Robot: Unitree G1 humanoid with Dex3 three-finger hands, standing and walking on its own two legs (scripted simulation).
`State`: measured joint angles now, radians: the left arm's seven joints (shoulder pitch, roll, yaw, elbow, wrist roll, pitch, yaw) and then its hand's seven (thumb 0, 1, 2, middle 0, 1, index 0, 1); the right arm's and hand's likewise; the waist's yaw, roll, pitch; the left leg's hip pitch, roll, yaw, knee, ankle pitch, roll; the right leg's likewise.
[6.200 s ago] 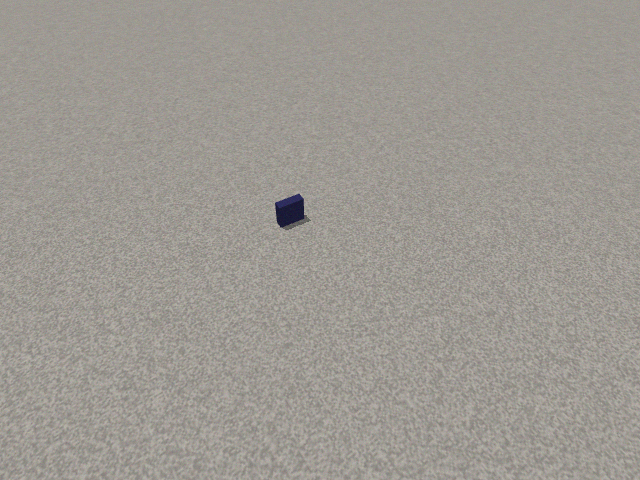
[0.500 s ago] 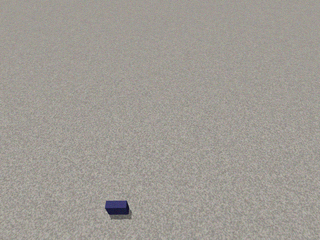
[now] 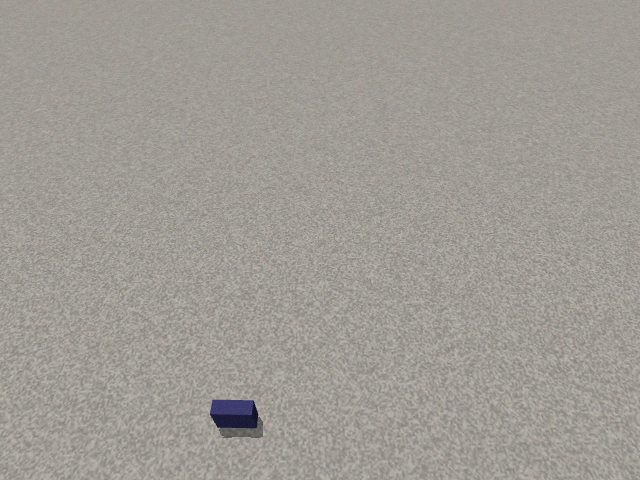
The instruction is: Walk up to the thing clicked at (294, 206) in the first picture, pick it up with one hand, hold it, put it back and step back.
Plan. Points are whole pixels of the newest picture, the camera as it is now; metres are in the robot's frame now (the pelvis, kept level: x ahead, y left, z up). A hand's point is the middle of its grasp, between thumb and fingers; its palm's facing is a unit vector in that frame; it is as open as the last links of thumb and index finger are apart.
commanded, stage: stand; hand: left
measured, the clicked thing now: (235, 414) +0.45 +0.25 -0.72
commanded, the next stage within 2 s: walk up in 1.48 s
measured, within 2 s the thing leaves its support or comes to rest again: neither
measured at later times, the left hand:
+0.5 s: hand out of the picture +0.08 +0.26 -0.16, palm faces -0.02 -0.94 -0.35, open 7.4 cm
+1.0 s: hand out of the picture +0.08 +0.25 -0.15, palm faces -0.02 -0.94 -0.35, open 7.4 cm
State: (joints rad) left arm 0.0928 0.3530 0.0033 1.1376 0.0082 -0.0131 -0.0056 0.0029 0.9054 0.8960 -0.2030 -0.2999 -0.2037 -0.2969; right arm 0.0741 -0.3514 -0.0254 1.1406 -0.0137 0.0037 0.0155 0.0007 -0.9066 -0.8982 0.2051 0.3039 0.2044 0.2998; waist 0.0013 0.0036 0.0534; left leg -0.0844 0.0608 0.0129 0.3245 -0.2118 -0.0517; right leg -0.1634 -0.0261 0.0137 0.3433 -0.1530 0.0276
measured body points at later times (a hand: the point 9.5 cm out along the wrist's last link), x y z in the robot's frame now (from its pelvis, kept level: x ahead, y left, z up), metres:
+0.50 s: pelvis +0.00 +0.00 +0.00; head +0.01 +0.00 +0.45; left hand +0.08 +0.30 -0.13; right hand +0.07 -0.30 -0.14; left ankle -0.02 +0.15 -0.75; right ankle +0.02 -0.14 -0.75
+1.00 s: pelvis +0.01 +0.00 +0.00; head +0.02 +0.00 +0.45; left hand +0.08 +0.30 -0.13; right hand +0.09 -0.30 -0.13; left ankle -0.02 +0.15 -0.75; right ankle +0.02 -0.14 -0.75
